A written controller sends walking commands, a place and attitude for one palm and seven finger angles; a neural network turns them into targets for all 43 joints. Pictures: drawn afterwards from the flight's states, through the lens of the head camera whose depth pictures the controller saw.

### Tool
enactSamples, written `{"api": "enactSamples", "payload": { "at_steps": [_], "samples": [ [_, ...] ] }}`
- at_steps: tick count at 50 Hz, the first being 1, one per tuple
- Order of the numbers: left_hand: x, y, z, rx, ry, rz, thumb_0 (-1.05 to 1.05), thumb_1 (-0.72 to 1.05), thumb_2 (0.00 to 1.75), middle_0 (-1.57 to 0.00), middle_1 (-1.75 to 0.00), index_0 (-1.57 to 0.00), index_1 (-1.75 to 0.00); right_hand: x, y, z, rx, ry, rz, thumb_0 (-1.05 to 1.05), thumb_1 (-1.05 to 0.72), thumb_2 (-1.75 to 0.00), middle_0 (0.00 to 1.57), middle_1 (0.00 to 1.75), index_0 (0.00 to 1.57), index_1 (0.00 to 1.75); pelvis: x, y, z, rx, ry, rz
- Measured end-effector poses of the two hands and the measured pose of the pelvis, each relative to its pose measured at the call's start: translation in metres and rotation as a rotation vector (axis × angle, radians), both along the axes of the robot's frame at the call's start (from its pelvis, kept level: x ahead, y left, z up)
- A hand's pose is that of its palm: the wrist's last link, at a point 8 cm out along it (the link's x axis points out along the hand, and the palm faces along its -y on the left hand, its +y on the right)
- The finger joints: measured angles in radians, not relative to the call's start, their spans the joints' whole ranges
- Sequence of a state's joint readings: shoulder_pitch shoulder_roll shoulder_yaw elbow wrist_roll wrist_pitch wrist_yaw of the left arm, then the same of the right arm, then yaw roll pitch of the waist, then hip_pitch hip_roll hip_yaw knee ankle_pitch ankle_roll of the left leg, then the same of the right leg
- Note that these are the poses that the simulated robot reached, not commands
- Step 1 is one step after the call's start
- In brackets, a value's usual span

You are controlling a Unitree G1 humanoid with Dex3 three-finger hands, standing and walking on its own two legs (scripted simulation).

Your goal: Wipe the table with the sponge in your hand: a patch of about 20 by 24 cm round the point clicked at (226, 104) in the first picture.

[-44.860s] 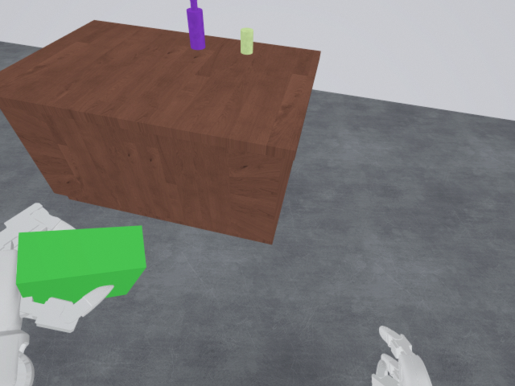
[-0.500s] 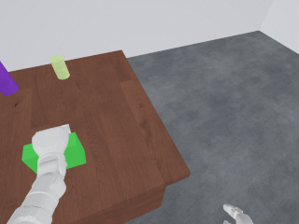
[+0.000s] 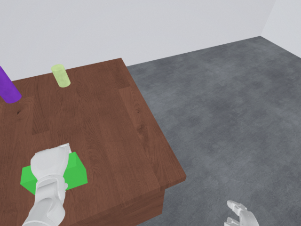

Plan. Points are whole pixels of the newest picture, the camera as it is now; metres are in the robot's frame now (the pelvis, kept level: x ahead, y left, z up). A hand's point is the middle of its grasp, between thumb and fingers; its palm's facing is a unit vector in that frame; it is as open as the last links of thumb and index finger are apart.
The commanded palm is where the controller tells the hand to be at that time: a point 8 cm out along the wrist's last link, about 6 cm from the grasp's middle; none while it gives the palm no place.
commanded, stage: wipe back along the first lane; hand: left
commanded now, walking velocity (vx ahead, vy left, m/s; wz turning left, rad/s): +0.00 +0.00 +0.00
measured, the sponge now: (59, 178) +0.25 +0.30 -0.05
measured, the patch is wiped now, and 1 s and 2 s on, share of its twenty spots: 1.00 1.00 1.00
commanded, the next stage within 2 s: lift the sponge slowly off the table in 0.60 s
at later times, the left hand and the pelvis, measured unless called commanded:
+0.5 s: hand (59, 177) +0.25 +0.29 -0.02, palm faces -0.07 -0.04 -1.00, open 9.0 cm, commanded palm +0.21 +0.27 +0.01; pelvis -0.01 -0.01 +0.00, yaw +0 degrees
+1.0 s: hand (59, 176) +0.25 +0.29 -0.02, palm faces -0.10 -0.04 -0.99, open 9.0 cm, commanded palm +0.21 +0.27 +0.03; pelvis -0.01 -0.01 +0.00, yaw +0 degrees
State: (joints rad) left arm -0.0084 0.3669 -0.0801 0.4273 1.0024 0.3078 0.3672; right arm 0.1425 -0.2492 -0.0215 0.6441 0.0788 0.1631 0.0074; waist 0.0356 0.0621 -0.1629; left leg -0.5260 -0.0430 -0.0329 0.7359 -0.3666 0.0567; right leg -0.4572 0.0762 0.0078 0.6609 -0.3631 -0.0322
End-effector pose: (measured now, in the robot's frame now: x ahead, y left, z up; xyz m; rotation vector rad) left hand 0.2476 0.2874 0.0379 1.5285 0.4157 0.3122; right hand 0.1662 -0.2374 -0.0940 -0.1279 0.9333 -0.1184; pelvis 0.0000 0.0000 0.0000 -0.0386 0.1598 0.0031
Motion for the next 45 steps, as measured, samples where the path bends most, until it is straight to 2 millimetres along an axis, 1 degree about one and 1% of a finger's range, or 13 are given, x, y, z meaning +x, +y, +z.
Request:
{"api": "enactSamples", "payload": {
  "at_steps": [10, 19, 35, 45],
  "samples": [
    [-0.016, -0.006, -0.001, -0.019, 0.006, 0.003, 0.02, -0.41, 1.09, -0.76, -1.55, -0.79, -1.55, 0.007, -0.001, 0.006, -0.002, -0.034, 0.008, 0.01, -0.91, -0.9, 0.2, 0.3, 0.2, 0.3, -0.002, -0.005, 0.002, 0.006, -0.018, -0.004],
    [-0.017, -0.006, -0.004, -0.018, 0.008, 0.0, 0.01, -0.41, 1.09, -0.77, -1.54, -0.8, -1.54, 0.009, -0.003, 0.007, -0.009, -0.05, 0.012, 0.01, -0.91, -0.9, 0.2, 0.3, 0.2, 0.3, -0.004, -0.006, 0.001, 0.006, -0.013, -0.005],
    [-0.016, -0.008, -0.006, -0.002, 0.014, 0.005, 0.02, -0.43, 1.09, -0.79, -1.52, -0.81, -1.53, -0.002, 0.0, -0.002, -0.005, -0.016, 0.01, 0.01, -0.91, -0.9, 0.2, 0.3, 0.2, 0.3, -0.01, -0.005, -0.002, 0.006, -0.005, 0.001],
    [-0.012, -0.007, -0.004, -0.01, 0.034, 0.007, 0.01, -0.44, 1.09, -0.81, -1.5, -0.83, -1.51, -0.004, 0.0, -0.004, -0.01, -0.008, 0.008, 0.01, -0.91, -0.9, 0.2, 0.3, 0.2, 0.3, -0.012, -0.006, -0.001, 0.006, -0.011, 0.006]
  ]
}}
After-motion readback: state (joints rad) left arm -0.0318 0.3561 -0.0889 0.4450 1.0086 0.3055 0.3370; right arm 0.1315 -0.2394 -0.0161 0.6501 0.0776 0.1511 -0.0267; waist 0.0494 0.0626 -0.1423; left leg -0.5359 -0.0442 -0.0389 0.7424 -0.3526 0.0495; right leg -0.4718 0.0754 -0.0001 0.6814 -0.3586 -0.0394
